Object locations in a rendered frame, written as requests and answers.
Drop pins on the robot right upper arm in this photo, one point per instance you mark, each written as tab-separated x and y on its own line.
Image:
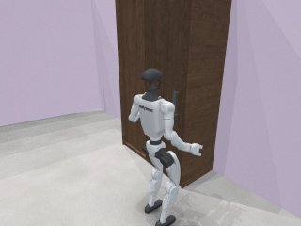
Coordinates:
168	109

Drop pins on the wardrobe door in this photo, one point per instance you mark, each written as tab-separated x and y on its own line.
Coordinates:
132	33
166	48

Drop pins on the robot left upper arm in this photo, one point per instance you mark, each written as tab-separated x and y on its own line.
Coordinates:
135	109

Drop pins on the robot head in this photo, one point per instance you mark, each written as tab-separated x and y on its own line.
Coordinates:
151	75

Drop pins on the right robot foot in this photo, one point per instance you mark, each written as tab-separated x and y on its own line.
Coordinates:
169	220

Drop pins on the handle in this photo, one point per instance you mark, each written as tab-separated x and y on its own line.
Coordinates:
174	101

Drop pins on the right robot hand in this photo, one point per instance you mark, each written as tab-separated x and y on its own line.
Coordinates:
195	149

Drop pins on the right robot forearm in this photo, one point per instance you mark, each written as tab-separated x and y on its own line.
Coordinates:
177	142

